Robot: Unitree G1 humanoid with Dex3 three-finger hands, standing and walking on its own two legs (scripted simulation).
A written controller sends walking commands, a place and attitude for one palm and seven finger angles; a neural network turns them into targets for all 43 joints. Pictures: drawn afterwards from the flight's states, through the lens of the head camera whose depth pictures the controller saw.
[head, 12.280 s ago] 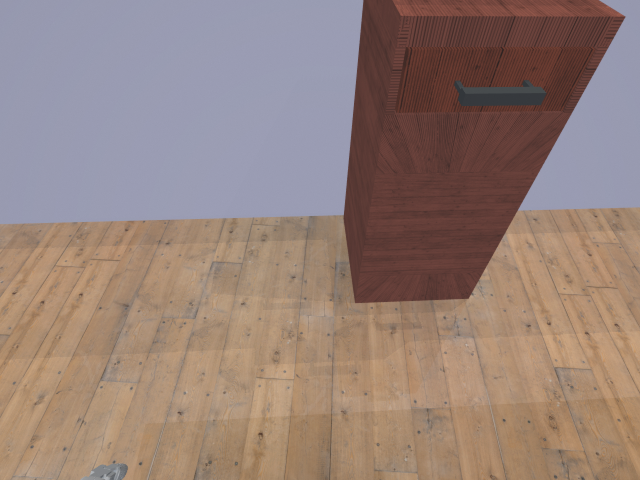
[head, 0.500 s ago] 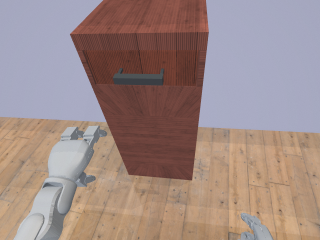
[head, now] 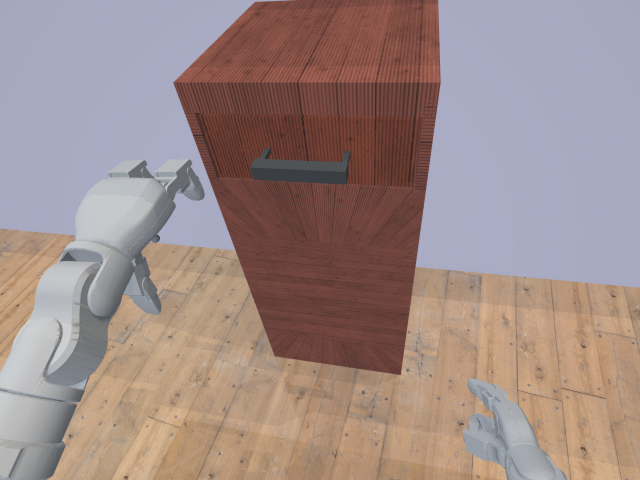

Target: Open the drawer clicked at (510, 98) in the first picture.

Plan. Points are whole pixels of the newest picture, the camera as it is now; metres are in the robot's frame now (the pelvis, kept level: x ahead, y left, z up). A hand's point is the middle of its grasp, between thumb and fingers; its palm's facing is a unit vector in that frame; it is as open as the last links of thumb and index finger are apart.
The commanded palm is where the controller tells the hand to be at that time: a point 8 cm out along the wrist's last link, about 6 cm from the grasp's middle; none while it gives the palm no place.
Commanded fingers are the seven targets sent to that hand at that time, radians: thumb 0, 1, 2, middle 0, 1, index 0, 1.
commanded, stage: raise the hand with hooked fingers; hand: left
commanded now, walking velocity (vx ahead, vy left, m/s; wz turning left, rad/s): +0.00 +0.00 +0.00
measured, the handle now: (302, 163) +0.59 +0.14 +0.08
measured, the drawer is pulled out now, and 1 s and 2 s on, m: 0.00 0.00 0.00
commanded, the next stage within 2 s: move the hooked fingers above the handle in 0.46 s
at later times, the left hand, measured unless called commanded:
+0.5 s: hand (158, 226) +0.32 +0.24 +0.19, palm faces +0.15 -0.05 -0.99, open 13.8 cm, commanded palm +0.28 +0.24 +0.25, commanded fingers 0.00 -0.50 0.30 -0.30 -1.20 -0.30 -1.20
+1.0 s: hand (204, 203) +0.38 +0.21 +0.17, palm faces +0.07 -0.04 -1.00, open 13.8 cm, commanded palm +0.35 +0.21 +0.23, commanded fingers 0.00 -0.50 0.30 -0.30 -1.20 -0.30 -1.20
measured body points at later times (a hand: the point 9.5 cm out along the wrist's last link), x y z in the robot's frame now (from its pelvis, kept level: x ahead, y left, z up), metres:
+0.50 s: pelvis -0.01 +0.00 +0.00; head +0.01 -0.05 +0.45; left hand +0.30 +0.24 +0.24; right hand +0.19 -0.23 -0.12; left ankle +0.00 +0.11 -0.74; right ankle +0.01 -0.13 -0.74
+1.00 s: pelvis +0.00 +0.00 +0.00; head +0.02 -0.04 +0.45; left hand +0.37 +0.21 +0.22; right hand +0.19 -0.22 -0.12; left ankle +0.00 +0.11 -0.74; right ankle +0.01 -0.13 -0.74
